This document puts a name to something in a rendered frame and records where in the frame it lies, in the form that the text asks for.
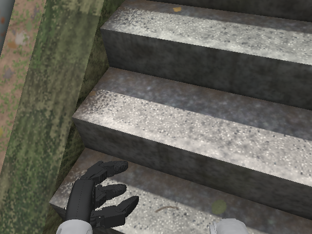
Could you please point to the robot left hand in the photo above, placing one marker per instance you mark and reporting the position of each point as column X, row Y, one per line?
column 85, row 197

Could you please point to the robot right thigh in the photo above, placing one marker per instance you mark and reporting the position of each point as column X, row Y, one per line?
column 228, row 226

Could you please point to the left robot forearm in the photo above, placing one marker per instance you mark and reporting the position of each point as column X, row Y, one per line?
column 75, row 226

